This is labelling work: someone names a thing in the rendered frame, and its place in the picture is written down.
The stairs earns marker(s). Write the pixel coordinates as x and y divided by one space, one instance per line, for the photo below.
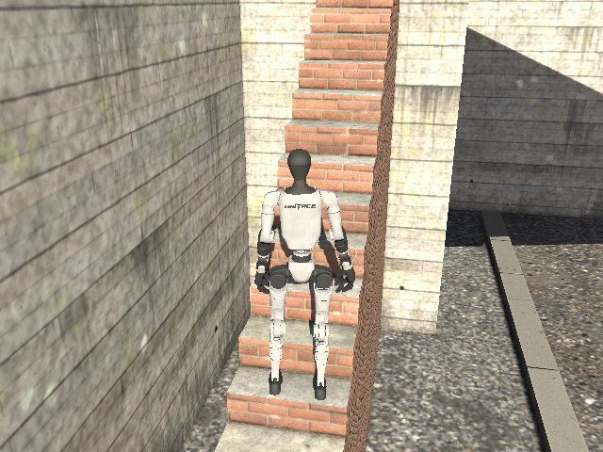
342 114

